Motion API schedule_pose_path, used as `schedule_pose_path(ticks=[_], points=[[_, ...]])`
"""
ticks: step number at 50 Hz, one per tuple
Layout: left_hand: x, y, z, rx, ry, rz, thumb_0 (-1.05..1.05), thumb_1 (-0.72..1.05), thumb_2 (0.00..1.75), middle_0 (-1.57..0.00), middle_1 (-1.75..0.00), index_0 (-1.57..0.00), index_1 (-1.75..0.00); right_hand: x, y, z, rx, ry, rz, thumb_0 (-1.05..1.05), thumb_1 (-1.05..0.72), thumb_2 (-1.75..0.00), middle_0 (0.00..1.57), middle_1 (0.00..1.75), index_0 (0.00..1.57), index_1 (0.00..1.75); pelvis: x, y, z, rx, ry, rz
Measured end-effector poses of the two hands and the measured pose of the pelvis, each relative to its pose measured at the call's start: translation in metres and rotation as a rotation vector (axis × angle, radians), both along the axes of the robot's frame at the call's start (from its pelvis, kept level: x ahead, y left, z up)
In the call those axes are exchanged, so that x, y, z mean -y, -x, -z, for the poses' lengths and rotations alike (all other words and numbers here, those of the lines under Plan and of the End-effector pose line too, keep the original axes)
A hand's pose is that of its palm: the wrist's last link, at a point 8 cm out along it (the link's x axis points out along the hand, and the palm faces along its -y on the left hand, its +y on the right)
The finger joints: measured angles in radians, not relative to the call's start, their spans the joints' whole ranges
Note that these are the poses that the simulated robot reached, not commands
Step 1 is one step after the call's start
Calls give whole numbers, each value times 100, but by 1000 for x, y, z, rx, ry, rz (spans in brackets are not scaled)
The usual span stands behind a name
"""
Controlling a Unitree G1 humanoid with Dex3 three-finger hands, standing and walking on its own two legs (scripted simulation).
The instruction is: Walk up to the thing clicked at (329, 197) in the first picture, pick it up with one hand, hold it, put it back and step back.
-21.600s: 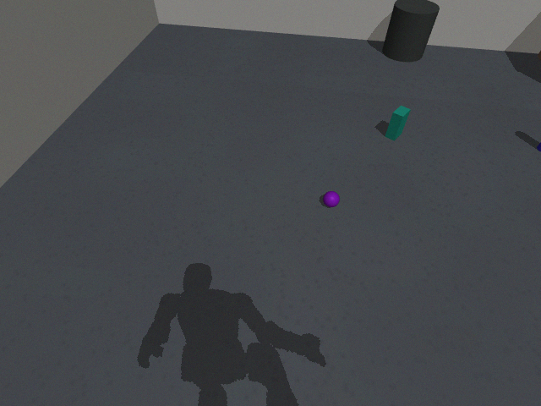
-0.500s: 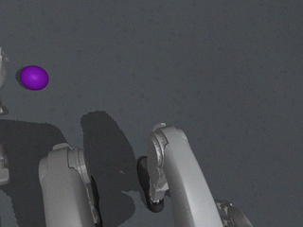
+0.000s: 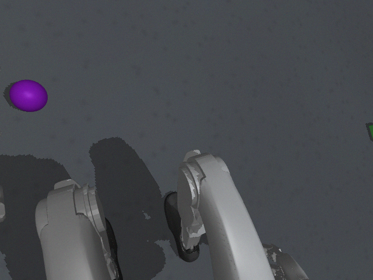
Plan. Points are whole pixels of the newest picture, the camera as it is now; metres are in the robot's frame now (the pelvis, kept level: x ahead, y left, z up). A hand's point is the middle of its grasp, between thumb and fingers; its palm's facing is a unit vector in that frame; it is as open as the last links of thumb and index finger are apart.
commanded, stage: rise first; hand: left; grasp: from above
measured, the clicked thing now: (29, 96) +0.54 +0.27 -0.30
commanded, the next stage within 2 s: approach in 1.16 s
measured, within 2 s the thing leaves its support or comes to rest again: neither
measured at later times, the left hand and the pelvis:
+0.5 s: hand out of the picture +0.49 +0.30 -0.18, palm faces -0.44 -0.08 -0.90, open 13.6 cm; pelvis +0.00 +0.00 -0.01, yaw -1 degrees
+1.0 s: hand out of the picture +0.49 +0.30 -0.17, palm faces -0.45 -0.07 -0.89, open 13.1 cm; pelvis +0.00 +0.00 +0.00, yaw -1 degrees
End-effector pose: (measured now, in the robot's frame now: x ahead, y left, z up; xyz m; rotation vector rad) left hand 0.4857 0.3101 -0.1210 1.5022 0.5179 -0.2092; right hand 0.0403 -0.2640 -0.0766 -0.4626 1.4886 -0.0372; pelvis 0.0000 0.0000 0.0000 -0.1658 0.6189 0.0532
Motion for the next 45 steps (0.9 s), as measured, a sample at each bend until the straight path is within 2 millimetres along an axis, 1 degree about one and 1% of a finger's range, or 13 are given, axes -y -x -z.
schedule_pose_path(ticks=[18, 24, 36, 45], points=[[9, -10, 5, -7, 5, 8, 0, -48, 96, -14, -103, -14, -103, 1, 10, 4, -20, -10, 6, 0, -92, -91, 20, 30, 20, 30, 3, 1, 6, 11, -1, 5], [8, -13, 4, 8, 6, 5, 0, -46, 94, -15, -102, -16, -101, -1, 14, 2, -22, -6, 13, 0, -92, -91, 20, 30, 20, 30, 2, 1, 7, 12, 5, 8], [0, -9, 1, -10, -6, -1, 0, -41, 90, -20, -98, -20, -97, -5, 13, 1, -21, -19, 10, 0, -92, -90, 20, 30, 20, 30, 0, 2, 5, 12, 6, 3], [3, -9, -6, -1, 0, 18, 0, -38, 88, -24, -93, -23, -93, -4, 12, 0, -11, -18, 5, 0, -92, -90, 20, 30, 20, 30, 0, 3, 4, 17, 6, 2]])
